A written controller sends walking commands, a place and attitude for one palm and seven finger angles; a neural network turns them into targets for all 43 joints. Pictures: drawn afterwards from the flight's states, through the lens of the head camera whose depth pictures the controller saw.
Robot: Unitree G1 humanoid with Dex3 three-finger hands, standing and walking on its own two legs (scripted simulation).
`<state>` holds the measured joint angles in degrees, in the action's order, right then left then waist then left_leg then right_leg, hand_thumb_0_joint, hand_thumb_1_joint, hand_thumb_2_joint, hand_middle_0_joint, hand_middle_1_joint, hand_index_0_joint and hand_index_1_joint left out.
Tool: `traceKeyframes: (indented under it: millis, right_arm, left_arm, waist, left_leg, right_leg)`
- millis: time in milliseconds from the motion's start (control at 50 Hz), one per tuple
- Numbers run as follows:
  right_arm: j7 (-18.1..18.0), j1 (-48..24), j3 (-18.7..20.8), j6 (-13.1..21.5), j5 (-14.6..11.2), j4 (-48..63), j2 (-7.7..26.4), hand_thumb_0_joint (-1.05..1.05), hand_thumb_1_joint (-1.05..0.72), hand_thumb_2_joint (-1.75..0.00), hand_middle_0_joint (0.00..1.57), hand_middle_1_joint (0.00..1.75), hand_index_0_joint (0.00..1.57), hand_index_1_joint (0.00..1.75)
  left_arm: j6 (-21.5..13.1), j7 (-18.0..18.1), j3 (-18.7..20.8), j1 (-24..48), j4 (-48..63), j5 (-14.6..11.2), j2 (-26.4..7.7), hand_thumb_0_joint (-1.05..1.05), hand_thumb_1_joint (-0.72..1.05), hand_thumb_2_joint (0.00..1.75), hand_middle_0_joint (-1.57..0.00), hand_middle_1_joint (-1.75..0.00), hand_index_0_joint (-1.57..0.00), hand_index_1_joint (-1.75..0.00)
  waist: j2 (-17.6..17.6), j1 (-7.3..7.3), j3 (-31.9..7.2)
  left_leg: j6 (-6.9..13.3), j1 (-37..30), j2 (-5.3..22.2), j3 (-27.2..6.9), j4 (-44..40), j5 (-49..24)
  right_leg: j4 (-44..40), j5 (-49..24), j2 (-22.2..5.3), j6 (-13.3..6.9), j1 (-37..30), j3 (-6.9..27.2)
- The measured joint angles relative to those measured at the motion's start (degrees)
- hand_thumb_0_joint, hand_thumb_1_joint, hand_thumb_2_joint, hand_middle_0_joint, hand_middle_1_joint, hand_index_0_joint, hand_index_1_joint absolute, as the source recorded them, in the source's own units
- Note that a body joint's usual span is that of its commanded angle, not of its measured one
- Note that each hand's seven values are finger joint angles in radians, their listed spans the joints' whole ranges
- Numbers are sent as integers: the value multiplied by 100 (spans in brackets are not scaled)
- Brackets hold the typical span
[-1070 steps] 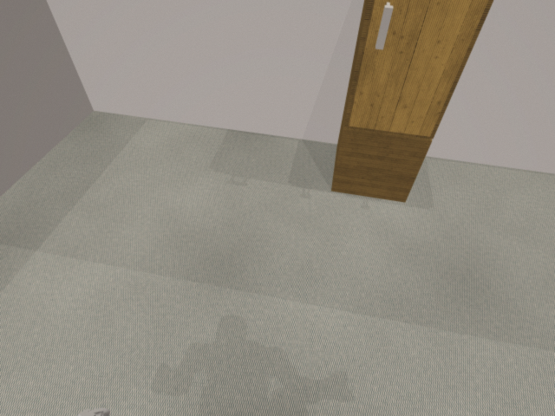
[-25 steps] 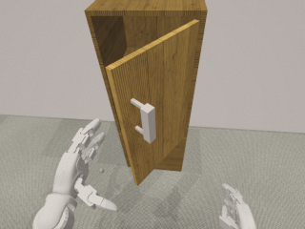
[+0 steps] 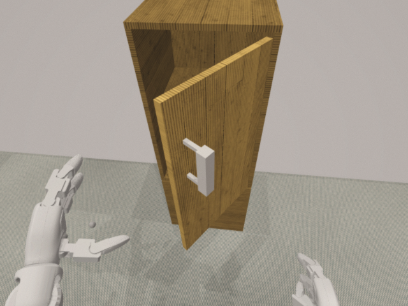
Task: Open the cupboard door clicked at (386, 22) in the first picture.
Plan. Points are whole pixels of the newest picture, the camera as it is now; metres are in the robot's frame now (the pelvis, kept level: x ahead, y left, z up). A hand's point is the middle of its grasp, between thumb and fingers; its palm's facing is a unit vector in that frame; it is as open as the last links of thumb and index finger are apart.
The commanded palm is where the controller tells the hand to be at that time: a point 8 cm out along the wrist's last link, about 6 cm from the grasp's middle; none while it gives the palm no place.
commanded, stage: draw the hand back to the body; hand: left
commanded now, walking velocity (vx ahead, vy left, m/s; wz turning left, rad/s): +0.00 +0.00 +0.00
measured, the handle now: (197, 166) +0.38 +0.07 +0.07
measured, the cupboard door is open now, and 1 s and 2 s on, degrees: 54 54 54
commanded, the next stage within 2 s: step back with the hand held close in 0.78 s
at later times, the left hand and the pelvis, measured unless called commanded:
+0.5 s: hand (42, 201) +0.21 +0.28 +0.16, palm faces +0.47 -0.77 -0.42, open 8.2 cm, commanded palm +0.16 +0.31 +0.17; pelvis +0.02 +0.01 +0.01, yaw -1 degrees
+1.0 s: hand (45, 200) +0.21 +0.27 +0.16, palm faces +0.45 -0.78 -0.44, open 7.4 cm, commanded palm +0.16 +0.30 +0.18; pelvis +0.01 +0.01 +0.00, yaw -1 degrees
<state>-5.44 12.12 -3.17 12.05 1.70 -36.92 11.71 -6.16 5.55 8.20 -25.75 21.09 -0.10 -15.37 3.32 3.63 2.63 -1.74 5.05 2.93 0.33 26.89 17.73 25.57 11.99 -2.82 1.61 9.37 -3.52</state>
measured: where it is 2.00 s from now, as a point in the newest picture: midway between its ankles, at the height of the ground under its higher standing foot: outside the picture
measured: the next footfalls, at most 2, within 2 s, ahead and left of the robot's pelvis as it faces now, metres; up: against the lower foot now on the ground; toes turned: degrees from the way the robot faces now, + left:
none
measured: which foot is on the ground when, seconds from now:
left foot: down 0.00-1.00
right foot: down 0.00-1.00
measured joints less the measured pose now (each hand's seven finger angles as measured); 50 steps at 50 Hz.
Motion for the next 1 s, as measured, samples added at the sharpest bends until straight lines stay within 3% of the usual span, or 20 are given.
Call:
traceKeyframes:
  millis: [440,540,920,1000]
  right_arm:
    - [97,-139,200,-249,9,-124,39,2,-90,-90,20,30,20,30]
    - [121,-171,205,-292,-2,-111,48,2,-90,-90,20,30,20,30]
    - [118,-108,206,-278,15,-149,12,2,-90,-90,20,30,20,30]
    - [128,-215,153,-514,-29,59,55,2,-90,-90,20,30,21,30]
  left_arm:
    - [-61,99,1121,24,79,-37,-369,1,66,80,-21,-30,-20,-30]
    - [-13,110,1180,111,29,-67,-310,1,79,86,-21,-30,-21,-30]
    - [44,96,1101,71,84,-57,-302,2,89,90,-22,-30,-21,-30]
    - [-202,48,1388,3,141,-92,-409,2,89,90,-22,-30,-21,-30]
  waist:
    - [9,99,-25]
    - [0,127,-9]
    - [-20,87,-1]
    - [-22,-66,-92]
  left_leg:
    - [65,-483,-35,134,-503,-73]
    - [68,-488,-36,122,-532,-89]
    - [34,-490,11,108,-526,-104]
    - [42,-55,42,82,-294,-68]
  right_leg:
    - [-516,-121,-10,88,-446,101]
    - [-559,-140,-11,89,-463,87]
    - [-573,-161,36,52,-477,71]
    - [-532,-224,62,51,-134,54]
